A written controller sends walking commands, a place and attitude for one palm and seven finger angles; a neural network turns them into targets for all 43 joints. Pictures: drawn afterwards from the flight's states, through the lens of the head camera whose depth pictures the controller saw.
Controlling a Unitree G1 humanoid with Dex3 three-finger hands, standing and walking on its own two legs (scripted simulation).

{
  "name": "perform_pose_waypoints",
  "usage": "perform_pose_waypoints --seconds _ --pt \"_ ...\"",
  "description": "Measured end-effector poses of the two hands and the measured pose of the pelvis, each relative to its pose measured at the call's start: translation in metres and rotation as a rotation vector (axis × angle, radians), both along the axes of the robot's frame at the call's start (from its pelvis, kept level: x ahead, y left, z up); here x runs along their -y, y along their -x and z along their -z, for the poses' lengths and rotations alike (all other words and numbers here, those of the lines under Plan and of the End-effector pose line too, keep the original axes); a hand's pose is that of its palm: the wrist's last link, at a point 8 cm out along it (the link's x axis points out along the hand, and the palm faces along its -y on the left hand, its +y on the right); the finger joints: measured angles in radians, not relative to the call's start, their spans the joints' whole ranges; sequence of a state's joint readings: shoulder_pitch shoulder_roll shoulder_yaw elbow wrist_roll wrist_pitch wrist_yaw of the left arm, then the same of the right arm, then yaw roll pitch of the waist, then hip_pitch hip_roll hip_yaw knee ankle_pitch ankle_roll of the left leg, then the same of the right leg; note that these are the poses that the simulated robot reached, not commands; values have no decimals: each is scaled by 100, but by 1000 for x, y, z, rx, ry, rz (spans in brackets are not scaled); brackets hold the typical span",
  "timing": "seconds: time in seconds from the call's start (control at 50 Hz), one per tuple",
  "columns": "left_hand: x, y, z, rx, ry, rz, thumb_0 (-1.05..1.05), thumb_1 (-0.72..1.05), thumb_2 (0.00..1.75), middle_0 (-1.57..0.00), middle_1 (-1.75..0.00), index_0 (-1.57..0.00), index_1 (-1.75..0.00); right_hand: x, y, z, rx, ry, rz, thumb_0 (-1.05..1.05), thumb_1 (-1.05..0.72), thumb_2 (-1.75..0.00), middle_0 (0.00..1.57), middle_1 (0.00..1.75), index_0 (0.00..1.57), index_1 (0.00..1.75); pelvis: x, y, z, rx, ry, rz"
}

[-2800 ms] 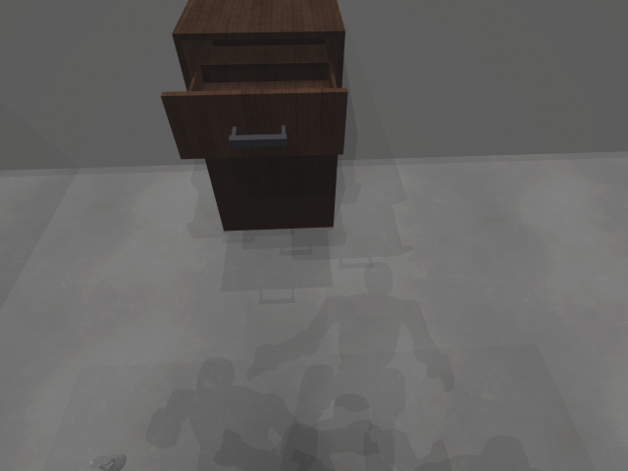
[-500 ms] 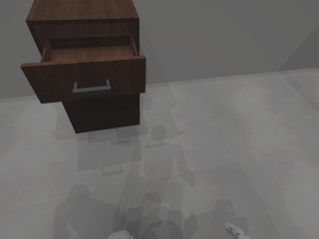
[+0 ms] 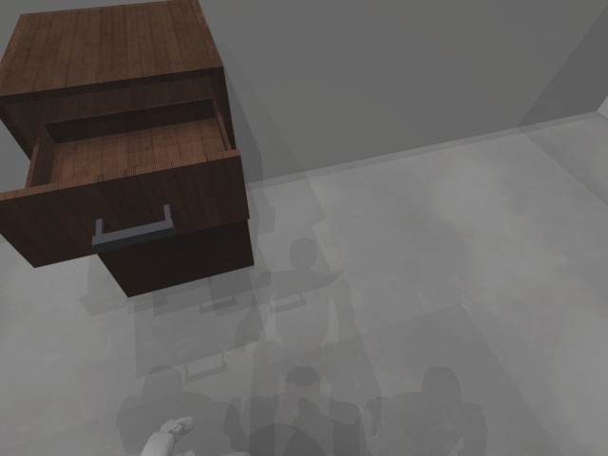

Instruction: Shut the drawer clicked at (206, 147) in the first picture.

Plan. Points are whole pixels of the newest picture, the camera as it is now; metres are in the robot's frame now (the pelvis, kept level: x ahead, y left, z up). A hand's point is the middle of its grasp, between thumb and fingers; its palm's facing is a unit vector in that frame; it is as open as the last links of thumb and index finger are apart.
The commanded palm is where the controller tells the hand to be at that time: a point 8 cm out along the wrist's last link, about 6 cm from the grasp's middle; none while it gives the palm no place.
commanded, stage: turn to face it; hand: left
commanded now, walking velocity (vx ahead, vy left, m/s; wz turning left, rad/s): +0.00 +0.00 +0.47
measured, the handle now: (134, 226) +0.51 +0.31 -0.06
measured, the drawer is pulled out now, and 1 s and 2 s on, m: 0.30 0.30 0.30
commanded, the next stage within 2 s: take the last steps up to it in 0.48 s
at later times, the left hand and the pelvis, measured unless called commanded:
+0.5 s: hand out of the picture +0.03 +0.21 -0.16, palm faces +0.24 -0.93 -0.28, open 7.3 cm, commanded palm none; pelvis +0.02 +0.00 +0.00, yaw +11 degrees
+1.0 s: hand out of the picture -0.09 +0.17 -0.17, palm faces +0.36 -0.93 -0.13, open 7.4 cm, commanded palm none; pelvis +0.02 +0.03 +0.01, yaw +17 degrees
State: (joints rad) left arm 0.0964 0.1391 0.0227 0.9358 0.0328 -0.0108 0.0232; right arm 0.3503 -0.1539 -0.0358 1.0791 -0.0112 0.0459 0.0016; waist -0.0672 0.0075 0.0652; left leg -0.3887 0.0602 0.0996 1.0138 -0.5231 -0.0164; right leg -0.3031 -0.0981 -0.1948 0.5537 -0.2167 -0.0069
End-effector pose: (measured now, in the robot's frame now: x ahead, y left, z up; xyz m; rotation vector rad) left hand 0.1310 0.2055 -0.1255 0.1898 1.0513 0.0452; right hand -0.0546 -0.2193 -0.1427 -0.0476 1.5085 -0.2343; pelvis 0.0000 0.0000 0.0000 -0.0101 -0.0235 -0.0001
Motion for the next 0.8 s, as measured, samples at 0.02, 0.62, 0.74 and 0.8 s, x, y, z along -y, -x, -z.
perform_pose_waypoints --seconds 0.02,0.62,0.74,0.8 --pt "-2 6 3 -19 6 -17 0 91 90 -20 -30 -20 -30 -2 -9 -2 13 2 -13 0 -91 -90 20 30 20 30 -2 -1 0 -2 1 -12" --pt "-21 141 -6 -191 -66 -397 0 91 90 -19 -30 -20 -30 18 -203 -6 281 12 -383 0 -91 -90 20 30 20 30 15 -12 -5 0 -15 -255" --pt "0 174 -3 -224 -2 -448 0 91 90 -20 -30 -20 -30 9 -204 -17 268 2 -452 0 -91 -90 20 30 20 30 15 -8 -11 -3 -16 -293" --pt "5 198 2 -267 36 -478 0 91 90 -20 -30 -20 -30 -2 -204 -21 258 4 -483 0 -91 -90 20 30 20 30 9 -7 -13 -11 -9 -302"
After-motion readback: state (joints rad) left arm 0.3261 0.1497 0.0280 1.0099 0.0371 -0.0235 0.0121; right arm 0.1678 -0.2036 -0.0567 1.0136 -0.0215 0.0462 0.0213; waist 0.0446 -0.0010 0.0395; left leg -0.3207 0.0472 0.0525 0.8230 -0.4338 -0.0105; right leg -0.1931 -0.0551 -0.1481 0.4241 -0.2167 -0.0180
